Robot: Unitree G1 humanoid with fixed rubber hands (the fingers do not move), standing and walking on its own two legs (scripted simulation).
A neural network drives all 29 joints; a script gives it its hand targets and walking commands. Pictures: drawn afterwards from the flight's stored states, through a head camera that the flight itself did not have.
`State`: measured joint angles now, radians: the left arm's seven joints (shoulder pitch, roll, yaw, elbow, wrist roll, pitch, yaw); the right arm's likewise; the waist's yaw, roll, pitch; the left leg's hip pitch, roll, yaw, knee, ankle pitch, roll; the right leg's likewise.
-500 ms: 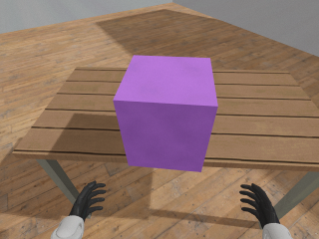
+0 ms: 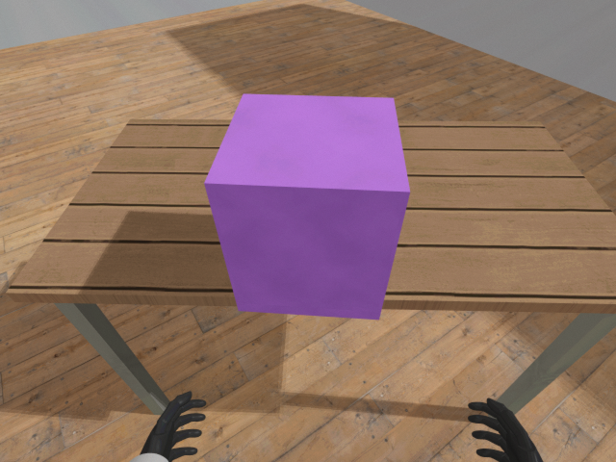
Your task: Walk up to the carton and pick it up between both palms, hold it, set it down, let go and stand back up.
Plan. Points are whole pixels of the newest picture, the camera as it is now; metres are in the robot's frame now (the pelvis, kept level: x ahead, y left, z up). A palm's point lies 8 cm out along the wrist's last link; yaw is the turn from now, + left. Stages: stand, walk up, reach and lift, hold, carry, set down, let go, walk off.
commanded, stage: let go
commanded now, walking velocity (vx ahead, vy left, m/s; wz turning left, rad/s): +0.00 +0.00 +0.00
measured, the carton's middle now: (312, 209) +0.48 +0.05 +0.07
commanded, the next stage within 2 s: stand in 0.54 s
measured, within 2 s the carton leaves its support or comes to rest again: neither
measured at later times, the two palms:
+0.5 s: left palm (158, 442) +0.17 +0.24 -0.07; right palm (515, 456) +0.18 -0.23 -0.07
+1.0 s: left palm out of the picture +0.11 +0.26 -0.11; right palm out of the picture +0.10 -0.25 -0.12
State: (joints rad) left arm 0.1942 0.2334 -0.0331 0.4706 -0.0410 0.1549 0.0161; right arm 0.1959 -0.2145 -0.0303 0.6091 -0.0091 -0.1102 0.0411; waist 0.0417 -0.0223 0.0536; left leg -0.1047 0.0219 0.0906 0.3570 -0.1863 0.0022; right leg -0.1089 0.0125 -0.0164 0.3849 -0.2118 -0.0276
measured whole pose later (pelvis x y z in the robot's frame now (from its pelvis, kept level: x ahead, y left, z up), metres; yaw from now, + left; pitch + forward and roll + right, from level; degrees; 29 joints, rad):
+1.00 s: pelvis +0.02 +0.01 -0.01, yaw +0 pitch +1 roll +0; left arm 0.33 0.23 0.03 0.70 0.04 -0.03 -0.01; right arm 0.31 -0.24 -0.03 0.79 -0.04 -0.01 0.02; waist 0.00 0.00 -0.05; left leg -0.22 0.03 0.08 0.48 -0.27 0.01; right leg -0.20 0.01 -0.02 0.47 -0.28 -0.02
